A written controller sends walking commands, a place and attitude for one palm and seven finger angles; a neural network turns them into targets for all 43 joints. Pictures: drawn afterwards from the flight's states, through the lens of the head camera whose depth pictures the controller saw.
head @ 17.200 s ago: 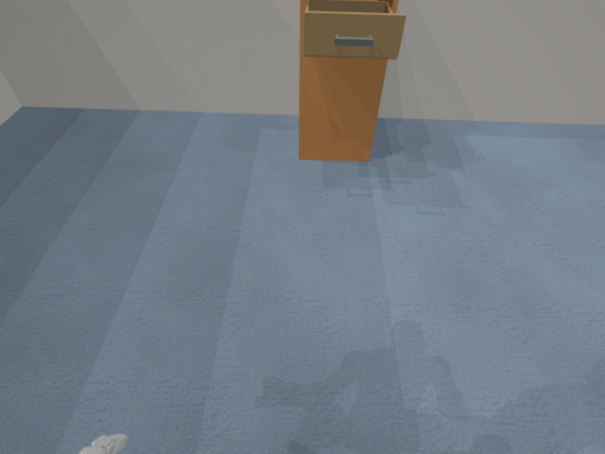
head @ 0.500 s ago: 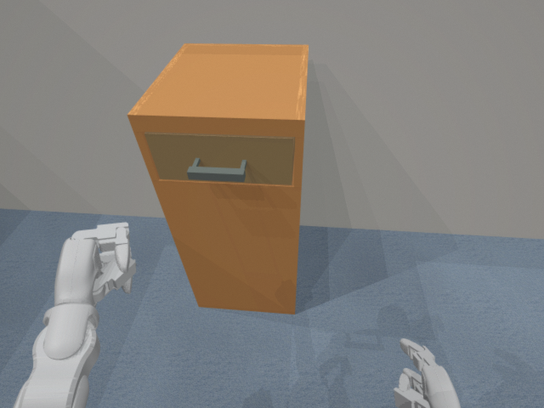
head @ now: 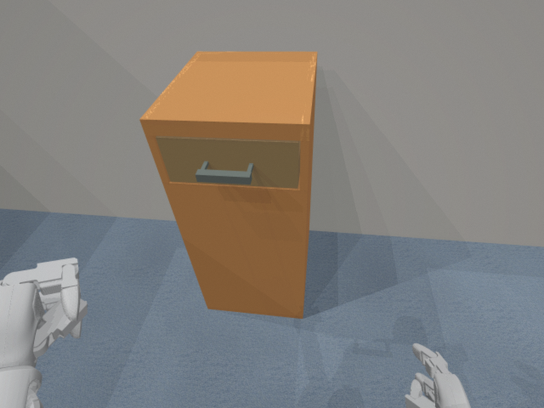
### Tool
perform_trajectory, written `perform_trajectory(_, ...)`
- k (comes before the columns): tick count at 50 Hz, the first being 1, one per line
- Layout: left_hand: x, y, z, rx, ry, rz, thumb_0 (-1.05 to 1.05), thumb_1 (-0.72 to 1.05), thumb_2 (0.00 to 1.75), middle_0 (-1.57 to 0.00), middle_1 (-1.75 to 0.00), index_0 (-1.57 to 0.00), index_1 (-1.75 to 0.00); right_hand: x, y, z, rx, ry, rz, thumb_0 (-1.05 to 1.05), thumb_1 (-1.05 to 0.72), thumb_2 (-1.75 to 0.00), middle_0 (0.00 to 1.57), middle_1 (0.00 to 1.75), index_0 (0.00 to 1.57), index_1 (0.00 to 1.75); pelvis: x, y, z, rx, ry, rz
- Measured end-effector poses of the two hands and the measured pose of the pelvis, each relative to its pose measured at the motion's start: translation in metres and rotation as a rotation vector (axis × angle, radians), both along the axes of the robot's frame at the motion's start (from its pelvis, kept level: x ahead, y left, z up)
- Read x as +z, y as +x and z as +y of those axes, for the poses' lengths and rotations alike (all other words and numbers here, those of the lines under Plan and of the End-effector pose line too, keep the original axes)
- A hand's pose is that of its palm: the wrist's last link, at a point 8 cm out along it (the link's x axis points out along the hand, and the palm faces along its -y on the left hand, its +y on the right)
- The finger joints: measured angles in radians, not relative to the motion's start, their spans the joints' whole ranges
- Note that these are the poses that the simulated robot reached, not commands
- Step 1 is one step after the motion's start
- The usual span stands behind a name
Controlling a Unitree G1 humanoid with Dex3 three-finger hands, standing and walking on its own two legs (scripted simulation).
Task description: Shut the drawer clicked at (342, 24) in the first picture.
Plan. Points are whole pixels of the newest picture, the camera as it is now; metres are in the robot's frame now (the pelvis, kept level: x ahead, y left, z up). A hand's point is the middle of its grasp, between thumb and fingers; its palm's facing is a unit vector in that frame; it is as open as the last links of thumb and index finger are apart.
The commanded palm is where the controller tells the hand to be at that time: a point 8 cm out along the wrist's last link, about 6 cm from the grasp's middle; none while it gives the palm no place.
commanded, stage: step back with the hand held close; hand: left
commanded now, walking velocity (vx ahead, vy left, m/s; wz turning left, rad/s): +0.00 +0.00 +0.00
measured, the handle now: (225, 171) +0.63 +0.20 -0.01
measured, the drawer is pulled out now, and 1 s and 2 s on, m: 0.00 0.00 0.00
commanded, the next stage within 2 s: stop stepping back and stand still in 1.46 s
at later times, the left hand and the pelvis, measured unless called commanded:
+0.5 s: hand (84, 292) +0.20 +0.25 +0.14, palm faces +0.24 -0.83 -0.50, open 3.2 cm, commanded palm +0.14 +0.30 +0.17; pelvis -0.01 +0.03 +0.00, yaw -3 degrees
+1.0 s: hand (20, 353) +0.12 +0.28 +0.15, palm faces +0.34 -0.81 -0.47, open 3.2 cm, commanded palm +0.05 +0.32 +0.17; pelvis -0.08 +0.04 -0.02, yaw +0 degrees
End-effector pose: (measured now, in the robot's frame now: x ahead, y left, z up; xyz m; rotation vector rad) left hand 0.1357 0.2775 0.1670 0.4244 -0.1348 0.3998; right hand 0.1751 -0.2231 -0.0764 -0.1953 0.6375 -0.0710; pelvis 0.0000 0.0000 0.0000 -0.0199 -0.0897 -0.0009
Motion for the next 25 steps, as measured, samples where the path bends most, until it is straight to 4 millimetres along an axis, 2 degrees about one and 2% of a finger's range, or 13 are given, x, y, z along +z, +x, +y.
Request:
perform_trajectory(5, -0.004, 0.008, -0.003, -0.018, -0.009, 0.013, 0.01, 0.89, 0.9, -1.4, -1.6, -1.41, -1.6, 0.001, -0.001, 0.0, -0.006, -0.003, -0.005, 0.02, -0.9, -0.9, 0.2, 0.3, 0.2, 0.3, 0.0, 0.003, -0.001, -0.009, 0.001, 0.006)
perform_trajectory(12, 0.017, 0.025, 0.006, -0.054, 0.094, -0.048, 0.01, 0.89, 0.9, -1.4, -1.6, -1.41, -1.6, 0.001, -0.006, -0.004, -0.046, -0.006, 0.034, 0.02, -0.9, -0.9, 0.2, 0.3, 0.21, 0.3, 0.001, 0.006, 0.005, -0.03, -0.005, 0.051)
perform_trajectory(18, 0.0, 0.041, 0.009, -0.114, 0.092, 0.047, 0.01, 0.89, 0.9, -1.4, -1.6, -1.41, -1.6, -0.004, -0.022, -0.011, -0.125, -0.021, 0.11, 0.02, -0.9, -0.9, 0.2, 0.3, 0.2, 0.3, 0.002, 0.002, 0.016, -0.044, 0.004, 0.094)
perform_trajectory(21, -0.007, 0.039, 0.012, -0.143, 0.096, 0.085, 0.01, 0.89, 0.9, -1.4, -1.6, -1.4, -1.6, -0.005, -0.031, -0.011, -0.154, -0.033, 0.14, 0.02, -0.9, -0.9, 0.2, 0.3, 0.2, 0.3, 0.001, -0.001, 0.021, -0.047, 0.007, 0.107)
perform_trajectory(25, -0.002, 0.029, 0.019, -0.161, 0.126, 0.069, 0.01, 0.89, 0.89, -1.4, -1.6, -1.4, -1.6, -0.001, -0.04, -0.006, -0.163, -0.055, 0.149, 0.02, -0.9, -0.9, 0.2, 0.3, 0.2, 0.3, -0.001, -0.007, 0.026, -0.045, 0.009, 0.11)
